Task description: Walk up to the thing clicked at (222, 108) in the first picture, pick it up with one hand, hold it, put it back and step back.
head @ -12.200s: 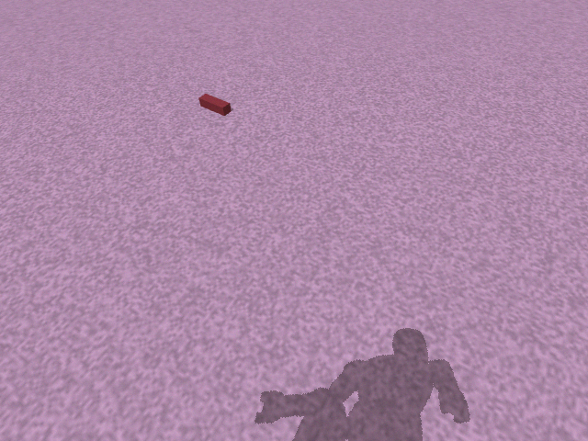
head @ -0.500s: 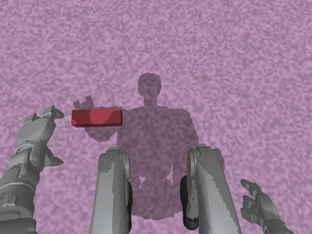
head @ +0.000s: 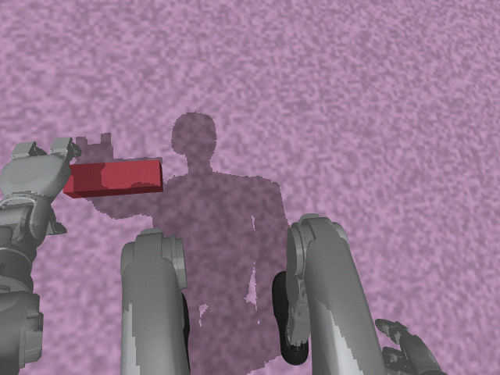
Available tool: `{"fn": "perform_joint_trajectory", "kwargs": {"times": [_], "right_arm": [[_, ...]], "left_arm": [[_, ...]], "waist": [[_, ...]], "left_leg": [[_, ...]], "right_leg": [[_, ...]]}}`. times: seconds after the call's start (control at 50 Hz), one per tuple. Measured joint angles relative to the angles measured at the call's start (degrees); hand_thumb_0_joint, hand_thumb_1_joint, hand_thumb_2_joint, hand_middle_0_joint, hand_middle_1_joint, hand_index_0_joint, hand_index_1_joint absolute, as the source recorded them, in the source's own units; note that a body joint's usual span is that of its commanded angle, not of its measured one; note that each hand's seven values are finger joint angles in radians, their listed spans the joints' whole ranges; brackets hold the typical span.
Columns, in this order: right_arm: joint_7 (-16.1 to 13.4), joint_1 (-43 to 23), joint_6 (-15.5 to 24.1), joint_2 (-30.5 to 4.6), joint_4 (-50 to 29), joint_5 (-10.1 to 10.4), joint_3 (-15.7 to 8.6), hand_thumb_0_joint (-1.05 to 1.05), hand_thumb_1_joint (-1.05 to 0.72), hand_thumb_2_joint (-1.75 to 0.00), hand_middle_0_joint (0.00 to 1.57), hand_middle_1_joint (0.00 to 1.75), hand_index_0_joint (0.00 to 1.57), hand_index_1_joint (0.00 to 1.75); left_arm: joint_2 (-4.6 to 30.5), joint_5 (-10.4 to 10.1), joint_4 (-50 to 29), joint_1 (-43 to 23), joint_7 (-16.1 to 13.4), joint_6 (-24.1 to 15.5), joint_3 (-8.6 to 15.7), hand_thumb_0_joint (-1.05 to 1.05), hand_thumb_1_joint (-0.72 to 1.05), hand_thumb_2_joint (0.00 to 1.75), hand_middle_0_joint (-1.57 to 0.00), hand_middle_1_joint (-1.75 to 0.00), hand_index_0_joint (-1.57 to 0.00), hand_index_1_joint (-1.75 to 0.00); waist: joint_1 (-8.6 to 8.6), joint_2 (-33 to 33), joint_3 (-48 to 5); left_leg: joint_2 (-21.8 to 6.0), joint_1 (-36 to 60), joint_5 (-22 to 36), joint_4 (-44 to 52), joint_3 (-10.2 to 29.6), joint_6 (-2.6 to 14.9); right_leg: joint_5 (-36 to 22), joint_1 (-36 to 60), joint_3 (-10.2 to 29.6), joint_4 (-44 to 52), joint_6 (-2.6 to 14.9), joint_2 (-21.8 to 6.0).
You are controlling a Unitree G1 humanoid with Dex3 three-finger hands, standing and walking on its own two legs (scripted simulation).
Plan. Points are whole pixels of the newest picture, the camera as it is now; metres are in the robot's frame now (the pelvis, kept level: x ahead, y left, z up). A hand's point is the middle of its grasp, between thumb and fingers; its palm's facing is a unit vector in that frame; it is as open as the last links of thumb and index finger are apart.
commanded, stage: rise first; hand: left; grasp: from above
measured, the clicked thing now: (116, 179) +0.48 +0.27 -0.33
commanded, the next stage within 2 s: approach in 0.84 s
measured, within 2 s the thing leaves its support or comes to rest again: neither
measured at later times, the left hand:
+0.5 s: hand (69, 188) +0.42 +0.31 -0.19, palm faces -0.45 -0.05 -0.89, open 14.2 cm
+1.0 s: hand (77, 186) +0.43 +0.30 -0.21, palm faces -0.45 -0.05 -0.89, open 14.2 cm
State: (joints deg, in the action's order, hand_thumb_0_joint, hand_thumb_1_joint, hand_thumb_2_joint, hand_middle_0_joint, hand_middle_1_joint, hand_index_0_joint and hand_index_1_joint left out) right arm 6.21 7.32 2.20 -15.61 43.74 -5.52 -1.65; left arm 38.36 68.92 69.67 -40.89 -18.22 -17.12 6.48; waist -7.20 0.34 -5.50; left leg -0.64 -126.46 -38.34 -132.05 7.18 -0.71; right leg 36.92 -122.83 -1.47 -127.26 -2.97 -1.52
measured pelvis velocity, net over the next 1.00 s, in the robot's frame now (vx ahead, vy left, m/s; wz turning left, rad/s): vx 0.01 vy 0.00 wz -0.02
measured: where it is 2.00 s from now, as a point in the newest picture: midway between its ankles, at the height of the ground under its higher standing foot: (234, 343)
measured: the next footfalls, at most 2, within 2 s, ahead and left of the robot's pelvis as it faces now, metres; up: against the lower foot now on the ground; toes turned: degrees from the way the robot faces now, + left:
none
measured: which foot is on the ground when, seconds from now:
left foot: down 0.00-1.00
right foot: down 0.00-1.00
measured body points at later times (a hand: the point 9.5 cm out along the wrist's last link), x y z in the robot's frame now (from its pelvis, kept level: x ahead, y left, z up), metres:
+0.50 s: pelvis +0.01 +0.00 -0.03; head +0.23 +0.06 +0.36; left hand +0.44 +0.31 -0.14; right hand +0.09 -0.28 -0.15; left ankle +0.09 +0.13 -0.33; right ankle +0.11 -0.14 -0.33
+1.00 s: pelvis +0.01 +0.00 -0.04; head +0.25 +0.06 +0.34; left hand +0.45 +0.30 -0.16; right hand +0.08 -0.29 -0.15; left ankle +0.09 +0.13 -0.33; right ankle +0.11 -0.14 -0.33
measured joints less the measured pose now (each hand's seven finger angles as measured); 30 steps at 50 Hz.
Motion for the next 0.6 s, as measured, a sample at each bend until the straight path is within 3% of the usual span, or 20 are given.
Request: {"fn": "perform_joint_trajectory", "kwargs": {"times": [0.34,0.6], "right_arm": [[1.22,-1.53,-0.43,0.77,1.02,-2.31,0.88,0.01,-0.91,-0.9,0.2,0.3,0.2,0.29],[1.42,-1.24,-0.24,0.4,1.58,-3.38,0.83,0.0,-0.91,-0.9,0.2,0.3,0.2,0.29]], "left_arm": [[1.78,5.8,6.2,-4.64,-4.12,-1.44,0.26,0.0,-0.53,1.02,-0.09,-0.97,-0.08,-0.98],[2.36,6.42,8.64,-5.54,-6.93,-0.99,1.3,0.0,-0.53,1.01,-0.08,-0.99,-0.08,-1.0]], "waist": [[-1.37,0.4,1.25],[-2.42,0.49,1.63]], "left_leg": [[0.25,-3.39,-1.11,-4.2,0.48,-0.4],[0.33,-5.09,-1.91,-6.07,0.73,-0.76]], "right_leg": [[1.02,-3.61,0.17,-4.3,-0.27,0.28],[1.7,-5.58,0.23,-6.29,-0.22,0.44]]}}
